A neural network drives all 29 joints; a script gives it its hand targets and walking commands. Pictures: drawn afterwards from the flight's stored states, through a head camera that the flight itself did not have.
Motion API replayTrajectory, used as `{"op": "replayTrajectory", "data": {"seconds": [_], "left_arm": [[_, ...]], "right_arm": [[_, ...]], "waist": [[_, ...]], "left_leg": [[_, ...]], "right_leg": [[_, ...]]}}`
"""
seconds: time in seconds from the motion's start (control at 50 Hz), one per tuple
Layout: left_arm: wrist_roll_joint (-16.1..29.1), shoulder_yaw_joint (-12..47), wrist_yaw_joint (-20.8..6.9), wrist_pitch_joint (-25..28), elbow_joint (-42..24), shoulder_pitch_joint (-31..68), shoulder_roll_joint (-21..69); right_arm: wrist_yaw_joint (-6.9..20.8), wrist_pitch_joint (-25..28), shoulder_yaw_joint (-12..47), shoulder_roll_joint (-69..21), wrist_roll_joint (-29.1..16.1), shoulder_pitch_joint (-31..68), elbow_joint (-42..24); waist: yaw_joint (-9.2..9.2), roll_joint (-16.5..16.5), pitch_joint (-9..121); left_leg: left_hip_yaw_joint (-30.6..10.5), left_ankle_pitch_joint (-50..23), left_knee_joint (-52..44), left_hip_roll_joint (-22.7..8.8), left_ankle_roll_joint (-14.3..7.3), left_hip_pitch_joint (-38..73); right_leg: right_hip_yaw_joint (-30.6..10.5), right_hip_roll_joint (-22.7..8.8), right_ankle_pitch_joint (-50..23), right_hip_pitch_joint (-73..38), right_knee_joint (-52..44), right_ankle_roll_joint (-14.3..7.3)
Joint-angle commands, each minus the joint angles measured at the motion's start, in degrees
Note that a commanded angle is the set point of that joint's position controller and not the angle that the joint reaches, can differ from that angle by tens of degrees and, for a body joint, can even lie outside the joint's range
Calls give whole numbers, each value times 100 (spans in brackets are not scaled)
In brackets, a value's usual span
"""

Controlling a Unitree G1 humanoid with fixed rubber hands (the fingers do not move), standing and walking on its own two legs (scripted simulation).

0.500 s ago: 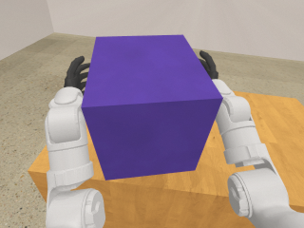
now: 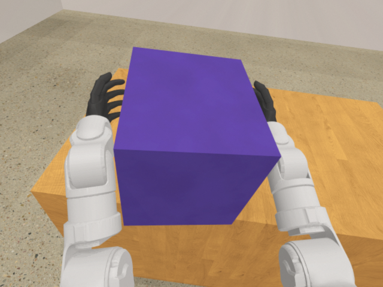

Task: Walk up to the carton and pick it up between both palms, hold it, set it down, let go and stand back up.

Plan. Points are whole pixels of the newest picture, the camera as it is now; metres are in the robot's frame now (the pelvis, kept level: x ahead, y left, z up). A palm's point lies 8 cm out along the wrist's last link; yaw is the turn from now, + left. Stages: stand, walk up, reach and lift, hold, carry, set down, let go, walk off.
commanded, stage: hold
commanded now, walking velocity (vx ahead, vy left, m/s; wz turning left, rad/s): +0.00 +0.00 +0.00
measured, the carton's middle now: (184, 139) +0.37 +0.00 +0.16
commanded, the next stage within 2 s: none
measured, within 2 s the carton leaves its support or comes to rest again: neither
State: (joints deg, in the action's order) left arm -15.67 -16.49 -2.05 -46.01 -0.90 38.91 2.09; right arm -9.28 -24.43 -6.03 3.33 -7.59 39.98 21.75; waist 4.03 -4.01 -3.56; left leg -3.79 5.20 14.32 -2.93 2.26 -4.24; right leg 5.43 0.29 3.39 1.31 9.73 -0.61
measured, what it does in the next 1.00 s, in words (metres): stands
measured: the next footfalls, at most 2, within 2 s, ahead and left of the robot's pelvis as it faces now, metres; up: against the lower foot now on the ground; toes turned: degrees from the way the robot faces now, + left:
none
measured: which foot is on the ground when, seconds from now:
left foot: down 0.00-1.00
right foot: down 0.00-1.00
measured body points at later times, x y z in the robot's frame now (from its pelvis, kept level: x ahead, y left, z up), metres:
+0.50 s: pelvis +0.04 +0.02 +0.00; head +0.00 +0.07 +0.45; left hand +0.41 +0.19 +0.24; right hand +0.42 -0.12 +0.24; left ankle +0.04 +0.15 -0.75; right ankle +0.03 -0.11 -0.75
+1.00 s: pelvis +0.04 +0.02 +0.00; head -0.01 +0.06 +0.45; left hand +0.40 +0.19 +0.26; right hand +0.42 -0.12 +0.28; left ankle +0.04 +0.15 -0.75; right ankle +0.03 -0.11 -0.75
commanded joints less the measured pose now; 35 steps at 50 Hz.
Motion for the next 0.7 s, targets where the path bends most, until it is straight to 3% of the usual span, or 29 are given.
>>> {"op": "replayTrajectory", "data": {"seconds": [0.0,0.06,0.16,0.3,0.46,0.54,0.68], "left_arm": [[700,2257,-813,223,-817,3077,1827],[797,2330,-909,190,-844,3020,1776],[790,2332,-942,148,-794,3110,1700],[851,2402,-885,-115,-792,3179,1791],[949,2714,-724,-421,-1202,3500,1951],[899,2680,-708,-583,-1241,3593,1919],[915,2622,-724,-671,-1218,3877,1940]], "right_arm": [[69,364,1849,-2058,-614,3717,-1720],[-39,365,1846,-2036,-678,3723,-1870],[-87,302,1769,-1851,-728,3665,-1482],[-144,125,1833,-1579,-1063,3954,-1417],[-179,-219,1933,-1383,-1462,4288,-1560],[-138,-430,1855,-1274,-1578,4341,-1376],[-132,-661,1745,-1275,-1692,4603,-1288]], "waist": [[-30,335,3002],[37,277,2840],[114,351,2386],[139,319,2343],[228,674,2561],[203,860,2545],[187,850,2711]], "left_leg": [[574,-690,-150,597,-322,94],[537,-654,-101,587,-328,40],[485,-662,-57,582,-217,279],[443,-1356,205,584,17,634],[384,-2208,507,561,311,1056],[410,-2199,478,560,411,1083],[422,-2186,490,577,388,1005]], "right_leg": [[-68,98,-1135,-1906,171,421],[-46,39,-1222,-1925,169,450],[25,97,-899,-1439,47,421],[125,241,-1084,-1265,44,317],[133,398,-1063,-907,-34,130],[151,429,-840,-754,-87,98],[119,411,-799,-830,-99,122]]}}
